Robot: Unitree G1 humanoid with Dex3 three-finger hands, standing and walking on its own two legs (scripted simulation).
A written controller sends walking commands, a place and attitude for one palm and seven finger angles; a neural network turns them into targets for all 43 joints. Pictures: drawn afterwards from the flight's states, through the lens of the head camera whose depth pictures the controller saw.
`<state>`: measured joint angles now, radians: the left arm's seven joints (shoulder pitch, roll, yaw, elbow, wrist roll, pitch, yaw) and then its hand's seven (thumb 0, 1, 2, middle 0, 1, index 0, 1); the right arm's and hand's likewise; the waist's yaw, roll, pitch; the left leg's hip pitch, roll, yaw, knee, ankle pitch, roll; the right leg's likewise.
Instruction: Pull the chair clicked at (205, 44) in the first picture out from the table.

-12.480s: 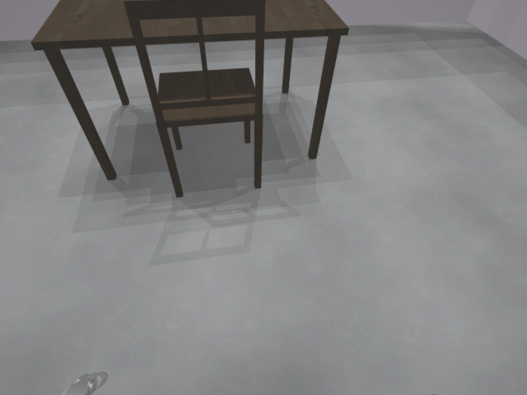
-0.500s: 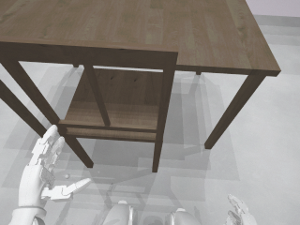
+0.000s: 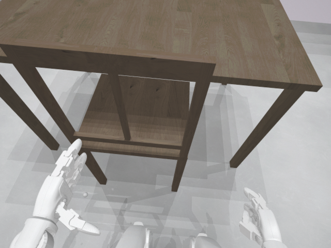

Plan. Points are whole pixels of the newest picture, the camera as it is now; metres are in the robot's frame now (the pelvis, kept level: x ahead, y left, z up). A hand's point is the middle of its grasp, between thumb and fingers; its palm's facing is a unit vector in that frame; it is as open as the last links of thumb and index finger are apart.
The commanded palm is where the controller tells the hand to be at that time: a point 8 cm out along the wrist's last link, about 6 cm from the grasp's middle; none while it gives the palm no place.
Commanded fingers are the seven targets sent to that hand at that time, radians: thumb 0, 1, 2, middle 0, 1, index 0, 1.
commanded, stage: raise the hand toward the chair's back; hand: left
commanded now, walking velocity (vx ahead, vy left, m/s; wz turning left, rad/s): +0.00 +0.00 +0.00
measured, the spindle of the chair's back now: (121, 112) +0.46 +0.16 +0.01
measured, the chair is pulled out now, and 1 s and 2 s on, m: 0.00 0.00 0.00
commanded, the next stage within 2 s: aim the fingers beside a spindle in 0.68 s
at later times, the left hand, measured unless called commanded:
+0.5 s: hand (77, 181) +0.24 +0.20 +0.06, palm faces +0.02 -1.00 -0.06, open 16.9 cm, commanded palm +0.22 +0.25 +0.05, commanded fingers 0.00 -0.50 0.30 -0.06 -0.08 -0.06 -0.08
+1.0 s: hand (93, 183) +0.25 +0.18 +0.03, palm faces -0.05 -1.00 -0.03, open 17.0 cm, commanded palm +0.24 +0.24 +0.04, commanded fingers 0.00 -0.50 0.30 -0.06 -0.08 -0.06 -0.08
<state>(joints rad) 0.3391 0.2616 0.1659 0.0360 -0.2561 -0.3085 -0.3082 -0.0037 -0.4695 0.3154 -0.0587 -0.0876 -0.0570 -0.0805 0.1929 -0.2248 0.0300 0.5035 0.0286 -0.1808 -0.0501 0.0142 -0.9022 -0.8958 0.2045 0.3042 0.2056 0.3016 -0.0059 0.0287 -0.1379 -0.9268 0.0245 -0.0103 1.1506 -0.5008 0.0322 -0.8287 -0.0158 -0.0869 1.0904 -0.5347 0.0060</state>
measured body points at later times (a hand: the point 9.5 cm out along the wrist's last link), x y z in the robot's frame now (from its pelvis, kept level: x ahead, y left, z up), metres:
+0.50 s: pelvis +0.00 -0.01 +0.00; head +0.07 +0.01 +0.45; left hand +0.24 +0.26 +0.06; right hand +0.16 -0.26 -0.07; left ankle +0.03 +0.10 -0.65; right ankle +0.00 -0.13 -0.65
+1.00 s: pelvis +0.00 -0.02 +0.00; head +0.08 -0.01 +0.44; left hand +0.25 +0.23 +0.04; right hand +0.18 -0.26 -0.08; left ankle +0.03 +0.10 -0.65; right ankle +0.00 -0.13 -0.65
